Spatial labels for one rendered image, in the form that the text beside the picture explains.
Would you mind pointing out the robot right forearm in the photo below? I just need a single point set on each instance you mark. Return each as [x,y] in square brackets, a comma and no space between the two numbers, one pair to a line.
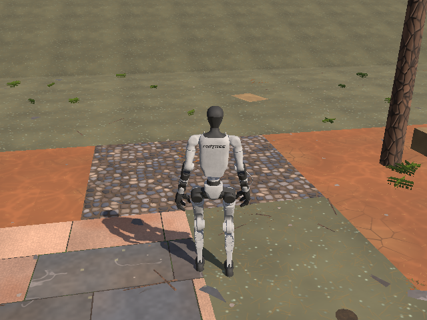
[243,179]

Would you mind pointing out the robot right hand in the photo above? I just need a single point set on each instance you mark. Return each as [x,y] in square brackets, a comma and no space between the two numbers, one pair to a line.
[246,197]

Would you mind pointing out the humanoid robot head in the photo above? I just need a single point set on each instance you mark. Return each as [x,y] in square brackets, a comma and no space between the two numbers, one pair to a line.
[214,116]

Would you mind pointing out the right robot foot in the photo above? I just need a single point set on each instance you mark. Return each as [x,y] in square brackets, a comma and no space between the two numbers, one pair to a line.
[229,270]

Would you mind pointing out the robot right upper arm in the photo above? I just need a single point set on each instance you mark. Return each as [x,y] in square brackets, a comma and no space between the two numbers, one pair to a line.
[238,153]

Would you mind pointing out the robot left upper arm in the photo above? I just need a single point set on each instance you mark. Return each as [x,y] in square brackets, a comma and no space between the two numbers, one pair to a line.
[190,152]

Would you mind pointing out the robot left forearm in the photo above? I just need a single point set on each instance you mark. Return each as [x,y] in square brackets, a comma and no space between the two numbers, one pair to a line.
[183,180]

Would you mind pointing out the robot left hand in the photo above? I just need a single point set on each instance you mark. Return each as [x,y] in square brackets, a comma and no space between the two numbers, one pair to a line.
[179,202]

